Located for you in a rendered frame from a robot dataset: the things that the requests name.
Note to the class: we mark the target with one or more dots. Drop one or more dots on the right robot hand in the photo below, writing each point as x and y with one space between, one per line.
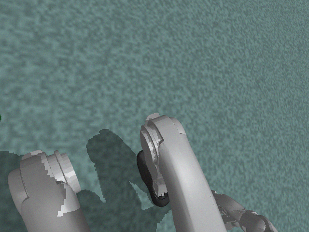
231 210

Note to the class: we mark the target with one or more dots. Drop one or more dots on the right robot arm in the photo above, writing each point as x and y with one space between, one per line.
250 221

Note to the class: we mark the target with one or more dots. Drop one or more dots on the right robot foot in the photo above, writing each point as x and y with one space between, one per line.
160 201

